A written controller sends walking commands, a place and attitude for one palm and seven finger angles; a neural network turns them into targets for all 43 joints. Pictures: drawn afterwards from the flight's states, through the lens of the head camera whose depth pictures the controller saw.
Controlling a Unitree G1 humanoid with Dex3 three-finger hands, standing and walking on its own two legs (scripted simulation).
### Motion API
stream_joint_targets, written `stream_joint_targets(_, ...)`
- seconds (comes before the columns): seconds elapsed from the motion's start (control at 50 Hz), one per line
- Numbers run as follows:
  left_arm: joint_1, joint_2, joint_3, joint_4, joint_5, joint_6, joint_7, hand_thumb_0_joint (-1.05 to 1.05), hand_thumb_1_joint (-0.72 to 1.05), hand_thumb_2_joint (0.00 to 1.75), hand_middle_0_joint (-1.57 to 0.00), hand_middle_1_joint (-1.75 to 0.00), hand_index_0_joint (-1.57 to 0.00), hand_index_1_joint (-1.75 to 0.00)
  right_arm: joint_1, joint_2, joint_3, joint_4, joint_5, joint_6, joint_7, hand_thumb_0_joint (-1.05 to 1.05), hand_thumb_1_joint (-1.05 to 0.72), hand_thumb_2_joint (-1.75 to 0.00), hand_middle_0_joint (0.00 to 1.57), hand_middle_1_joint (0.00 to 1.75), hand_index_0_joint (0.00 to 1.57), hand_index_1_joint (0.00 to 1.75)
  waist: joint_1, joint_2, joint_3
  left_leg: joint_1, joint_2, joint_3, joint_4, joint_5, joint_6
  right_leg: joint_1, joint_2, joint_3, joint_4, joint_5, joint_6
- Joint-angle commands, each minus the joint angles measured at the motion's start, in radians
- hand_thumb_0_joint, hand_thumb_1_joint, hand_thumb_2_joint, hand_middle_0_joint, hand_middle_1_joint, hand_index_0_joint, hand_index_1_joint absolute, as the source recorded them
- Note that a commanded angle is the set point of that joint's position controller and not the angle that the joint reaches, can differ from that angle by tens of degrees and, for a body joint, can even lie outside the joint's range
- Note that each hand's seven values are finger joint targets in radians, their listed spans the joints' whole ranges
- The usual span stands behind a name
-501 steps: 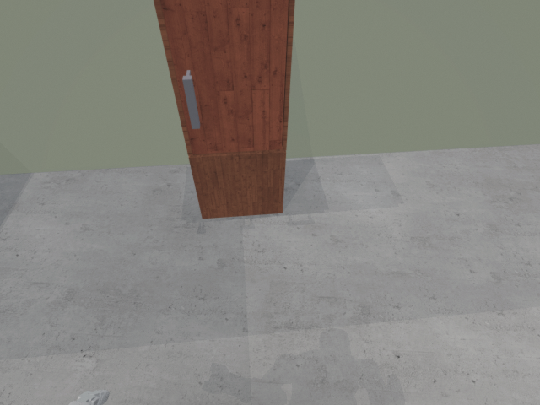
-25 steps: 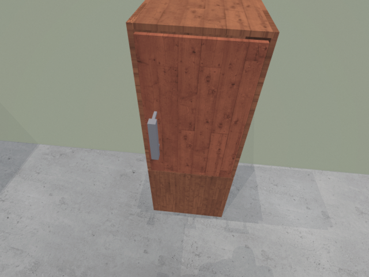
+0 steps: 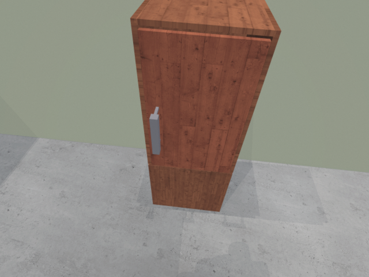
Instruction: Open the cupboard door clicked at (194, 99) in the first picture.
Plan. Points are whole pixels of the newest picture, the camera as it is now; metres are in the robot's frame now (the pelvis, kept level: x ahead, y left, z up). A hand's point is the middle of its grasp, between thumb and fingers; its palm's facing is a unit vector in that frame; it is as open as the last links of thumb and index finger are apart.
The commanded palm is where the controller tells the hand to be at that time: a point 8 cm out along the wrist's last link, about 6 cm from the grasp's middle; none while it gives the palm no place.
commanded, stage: look again from close up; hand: left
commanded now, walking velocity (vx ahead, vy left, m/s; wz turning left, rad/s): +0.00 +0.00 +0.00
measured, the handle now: (156, 131) +0.62 +0.13 -0.10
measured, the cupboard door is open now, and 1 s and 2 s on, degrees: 0 0 0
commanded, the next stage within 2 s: shuffle to correct the standing spot in 0.42 s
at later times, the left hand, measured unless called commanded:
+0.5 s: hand out of the picture -0.03 +0.14 -0.18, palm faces +0.05 -0.99 -0.14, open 7.4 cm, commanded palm none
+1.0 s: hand out of the picture -0.03 +0.11 -0.18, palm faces +0.09 -0.99 -0.13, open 7.4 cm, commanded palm none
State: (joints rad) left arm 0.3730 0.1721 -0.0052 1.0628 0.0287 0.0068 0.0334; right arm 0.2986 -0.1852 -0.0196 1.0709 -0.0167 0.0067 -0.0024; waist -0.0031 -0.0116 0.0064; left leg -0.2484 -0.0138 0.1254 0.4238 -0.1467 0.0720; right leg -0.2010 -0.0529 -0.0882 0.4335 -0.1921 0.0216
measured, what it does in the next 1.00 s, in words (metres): stands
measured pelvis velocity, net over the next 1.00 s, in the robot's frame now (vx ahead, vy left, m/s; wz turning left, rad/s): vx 0.04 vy -0.03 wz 0.00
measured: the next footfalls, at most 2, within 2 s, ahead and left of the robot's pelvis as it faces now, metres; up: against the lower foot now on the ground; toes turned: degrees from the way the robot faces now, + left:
none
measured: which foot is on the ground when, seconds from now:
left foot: down 0.00-1.00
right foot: down 0.00-1.00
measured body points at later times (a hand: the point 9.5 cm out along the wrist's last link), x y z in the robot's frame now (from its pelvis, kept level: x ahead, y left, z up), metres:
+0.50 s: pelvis +0.00 +0.00 +0.00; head -0.01 +0.00 +0.45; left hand -0.03 +0.20 -0.17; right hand -0.02 -0.21 -0.16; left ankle +0.06 +0.07 -0.74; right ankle +0.03 -0.13 -0.74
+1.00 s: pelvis +0.04 -0.03 -0.01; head +0.03 -0.02 +0.44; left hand -0.04 +0.17 -0.17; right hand +0.02 -0.24 -0.16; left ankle +0.06 +0.07 -0.74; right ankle +0.03 -0.13 -0.74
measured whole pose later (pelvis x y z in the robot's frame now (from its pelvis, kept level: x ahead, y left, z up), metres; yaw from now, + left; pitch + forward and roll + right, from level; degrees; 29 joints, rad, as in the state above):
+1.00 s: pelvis +0.04 -0.03 -0.01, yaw +0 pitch -2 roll -1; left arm 0.46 0.08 0.02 1.12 0.02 -0.01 0.03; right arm 0.34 -0.12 -0.02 1.11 -0.02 -0.01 -0.03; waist 0.00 0.00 -0.01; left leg -0.26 0.03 0.10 0.55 -0.25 0.03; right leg -0.19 0.00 -0.07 0.51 -0.30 -0.02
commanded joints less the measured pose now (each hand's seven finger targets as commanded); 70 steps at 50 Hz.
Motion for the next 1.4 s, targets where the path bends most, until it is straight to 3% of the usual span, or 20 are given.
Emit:
stream_joint_targets(0.0, 0.062, 0.078, 0.014, -0.021, -0.003, -0.020, 0.008, 0.00, 0.90, 0.90, -0.20, -0.30, -0.20, -0.30, 0.025, -0.091, -0.020, -0.029, 0.007, -0.014, -0.009, 0.00, -0.90, -0.90, 0.20, 0.30, 0.20, 0.30, 0.000, 0.024, 0.084, -0.055, 0.130, -0.182, -0.169, -0.274, -0.039, -0.059, -0.062, 0.097, -0.106, -0.126, -0.032)
stream_joint_targets(0.24, 0.115, 0.014, 0.020, 0.009, -0.001, -0.022, 0.015, 0.00, 0.90, 0.90, -0.20, -0.30, -0.20, -0.30, 0.069, -0.035, -0.022, 0.008, 0.007, -0.013, -0.015, 0.00, -0.90, -0.90, 0.20, 0.30, 0.20, 0.30, 0.004, 0.011, 0.098, -0.080, 0.130, -0.183, -0.168, -0.285, -0.039, -0.069, -0.053, 0.091, -0.091, -0.125, -0.032)
stream_joint_targets(0.5, 0.123, -0.008, 0.025, 0.011, 0.000, -0.023, 0.017, 0.00, 0.90, 0.90, -0.20, -0.30, -0.20, -0.30, 0.087, -0.016, -0.022, 0.012, 0.006, -0.016, -0.018, 0.00, -0.90, -0.90, 0.20, 0.30, 0.20, 0.30, 0.003, 0.015, 0.097, -0.071, 0.134, -0.186, -0.173, -0.272, -0.039, -0.075, -0.048, 0.092, -0.083, -0.103, -0.035)
stream_joint_targets(0.6, 0.152, -0.017, 0.035, 0.017, 0.008, -0.010, 0.005, 0.00, 0.90, 0.90, -0.20, -0.30, -0.20, -0.30, 0.088, -0.038, -0.035, 0.015, -0.003, -0.006, -0.023, 0.00, -0.90, -0.90, 0.20, 0.30, 0.20, 0.30, 0.009, 0.039, 0.118, -0.113, 0.164, -0.219, -0.220, -0.508, -0.022, -0.088, -0.005, 0.056, -0.040, -0.274, -0.031)
stream_joint_targets(0.7, 0.177, -0.026, 0.046, 0.013, 0.006, -0.003, -0.012, 0.00, 0.90, 0.90, -0.20, -0.30, -0.20, -0.30, 0.073, -0.052, -0.044, 0.000, -0.006, -0.009, -0.030, 0.00, -0.90, -0.90, 0.20, 0.30, 0.20, 0.30, 0.016, 0.055, 0.122, -0.130, 0.177, -0.223, -0.211, -0.525, -0.011, -0.071, 0.014, 0.049, -0.002, -0.248, -0.050)
stream_joint_targets(0.78, 0.181, -0.019, 0.052, 0.007, 0.006, -0.007, -0.018, 0.00, 0.90, 0.90, -0.20, -0.30, -0.20, -0.30, 0.073, -0.045, -0.046, -0.009, -0.007, -0.012, -0.032, 0.00, -0.90, -0.90, 0.20, 0.30, 0.20, 0.30, 0.014, 0.010, 0.130, -0.133, 0.157, -0.189, -0.133, -0.484, -0.011, -0.081, -0.007, 0.105, -0.043, -0.289, -0.073)
stream_joint_targets(0.86, 0.185, 0.010, 0.054, 0.014, -0.005, -0.026, -0.005, 0.00, 0.90, 0.90, -0.20, -0.30, -0.20, -0.30, 0.067, 0.028, -0.019, -0.022, -0.001, -0.023, -0.025, 0.00, -0.90, -0.90, 0.20, 0.30, 0.20, 0.30, 0.012, -0.122, 0.128, -0.167, 0.057, -0.062, 0.114, -0.245, -0.037, -0.052, -0.128, 0.298, -0.179, -0.362, -0.130)
stream_joint_targets(0.88, 0.171, 0.018, 0.050, 0.014, -0.010, -0.031, 0.000, 0.00, 0.90, 0.90, -0.20, -0.30, -0.20, -0.30, 0.071, 0.042, -0.010, -0.019, 0.002, -0.026, -0.024, 0.00, -0.90, -0.90, 0.20, 0.30, 0.20, 0.30, -0.001, -0.125, 0.114, -0.133, 0.055, -0.052, 0.142, -0.188, -0.045, -0.071, -0.157, 0.319, -0.203, -0.351, -0.140)
stream_joint_targets(0.9, 0.140, 0.015, 0.045, 0.010, -0.012, -0.035, 0.003, 0.00, 0.90, 0.90, -0.20, -0.30, -0.20, -0.30, 0.078, 0.043, -0.004, -0.011, 0.003, -0.025, -0.025, 0.00, -0.90, -0.90, 0.20, 0.30, 0.20, 0.30, -0.016, -0.099, 0.120, -0.072, 0.069, -0.064, 0.121, -0.144, -0.049, -0.126, -0.155, 0.291, -0.200, -0.304, -0.135)
stream_joint_targets(0.94, 0.104, -0.010, 0.029, 0.013, -0.013, -0.040, 0.005, 0.00, 0.90, 0.90, -0.20, -0.30, -0.20, -0.30, 0.108, 0.041, 0.005, 0.014, 0.004, -0.029, -0.028, 0.00, -0.90, -0.90, 0.20, 0.30, 0.20, 0.30, -0.030, -0.021, 0.115, 0.040, 0.093, -0.098, 0.024, -0.037, -0.051, -0.173, -0.088, 0.197, -0.138, -0.135, -0.097)
stream_joint_targets(0.98, 0.112, -0.018, 0.020, 0.028, -0.013, -0.039, 0.009, 0.00, 0.90, 0.90, -0.20, -0.30, -0.20, -0.30, 0.104, 0.020, 0.007, 0.035, 0.013, -0.038, -0.035, 0.00, -0.90, -0.90, 0.20, 0.30, 0.20, 0.30, -0.008, 0.086, 0.127, 0.034, 0.129, -0.135, -0.037, 0.093, -0.039, -0.100, -0.049, 0.131, -0.081, 0.078, -0.057)
stream_joint_targets(1.02, 0.128, -0.009, 0.018, 0.041, -0.014, -0.037, 0.017, 0.00, 0.90, 0.90, -0.20, -0.30, -0.20, -0.30, 0.090, 0.010, 0.007, 0.035, 0.016, -0.039, -0.041, 0.00, -0.90, -0.90, 0.20, 0.30, 0.20, 0.30, 0.007, 0.059, 0.092, 0.031, 0.136, -0.140, -0.050, 0.194, -0.037, -0.007, -0.055, 0.117, -0.064, 0.196, -0.045)
stream_joint_targets(1.1, 0.115, 0.009, 0.027, 0.012, -0.012, -0.025, 0.028, 0.00, 0.90, 0.90, -0.20, -0.30, -0.20, -0.30, 0.072, -0.008, -0.008, 0.018, 0.015, -0.029, -0.043, 0.00, -0.90, -0.90, 0.20, 0.30, 0.20, 0.30, 0.009, 0.009, 0.043, 0.066, 0.137, -0.133, -0.016, 0.293, -0.040, 0.017, -0.075, 0.116, -0.019, 0.307, -0.048)
stream_joint_targets(1.18, 0.070, 0.026, 0.040, -0.026, -0.010, -0.015, 0.030, 0.00, 0.90, 0.90, -0.20, -0.30, -0.20, -0.30, 0.055, -0.025, -0.023, -0.004, 0.011, -0.015, -0.039, 0.00, -0.90, -0.90, 0.20, 0.30, 0.20, 0.30, 0.007, 0.004, 0.000, 0.071, 0.142, -0.130, 0.012, 0.283, -0.040, 0.013, -0.076, 0.119, 0.015, 0.279, -0.052)
stream_joint_targets(1.28, 0.032, 0.028, 0.039, -0.033, -0.009, -0.013, 0.023, 0.00, 0.90, 0.90, -0.20, -0.30, -0.20, -0.30, 0.033, -0.024, -0.022, -0.010, 0.009, -0.015, -0.034, 0.00, -0.90, -0.90, 0.20, 0.30, 0.20, 0.30, 0.007, 0.013, -0.005, 0.049, 0.141, -0.139, -0.016, 0.165, -0.037, 0.016, -0.068, 0.127, -0.003, 0.183, -0.053)
stream_joint_targets(1.3, 0.057, 0.085, 0.032, -0.022, -0.001, -0.022, 0.053, 0.00, 0.90, 0.90, -0.20, -0.30, -0.20, -0.30, -0.046, -0.083, -0.018, -0.088, 0.021, -0.029, -0.029, 0.00, -0.90, -0.90, 0.20, 0.30, 0.20, 0.30, 0.021, -0.022, -0.002, 0.049, 0.164, -0.124, 0.161, 0.270, -0.052, -0.027, -0.098, 0.159, -0.012, 0.413, -0.047)
stream_joint_targets(1.32, -0.011, 0.113, 0.033, -0.081, -0.010, -0.032, 0.042, 0.00, 0.90, 0.90, -0.20, -0.30, -0.20, -0.30, 0.017, -0.047, -0.015, -0.104, 0.011, -0.017, -0.017, 0.00, -0.90, -0.90, 0.20, 0.30, 0.20, 0.30, -0.024, -0.030, -0.056, 0.004, 0.103, -0.117, 0.121, -0.097, -0.056, -0.018, -0.130, 0.189, -0.034, 0.054, -0.084)
stream_joint_targets(1.34, -0.052, 0.108, 0.030, -0.102, -0.010, -0.033, 0.034, 0.00, 0.90, 0.90, -0.20, -0.30, -0.20, -0.30, 0.024, -0.047, -0.012, -0.106, 0.003, -0.013, -0.011, 0.00, -0.90, -0.90, 0.20, 0.30, 0.20, 0.30, -0.033, -0.001, -0.024, -0.001, 0.090, -0.118, 0.099, -0.154, -0.054, -0.085, -0.115, 0.192, -0.034, -0.139, -0.104)
stream_joint_targets(1.36, -0.064, 0.105, 0.031, -0.113, -0.008, -0.036, 0.027, 0.00, 0.90, 0.90, -0.20, -0.30, -0.20, -0.30, 0.034, -0.044, -0.009, -0.111, -0.006, -0.017, -0.006, 0.00, -0.90, -0.90, 0.20, 0.30, 0.20, 0.30, -0.031, 0.086, -0.007, -0.003, 0.095, -0.134, 0.070, -0.120, -0.044, -0.107, -0.091, 0.159, -0.008, -0.171, -0.102)
stream_joint_targets(1.38, -0.054, 0.101, 0.027, -0.111, -0.010, -0.034, 0.022, 0.00, 0.90, 0.90, -0.20, -0.30, -0.20, -0.30, 0.024, -0.045, -0.007, -0.116, -0.005, -0.022, -0.006, 0.00, -0.90, -0.90, 0.20, 0.30, 0.20, 0.30, -0.022, 0.126, 0.017, -0.023, 0.116, -0.170, 0.027, -0.081, -0.029, -0.108, -0.060, 0.137, 0.016, -0.152, -0.092)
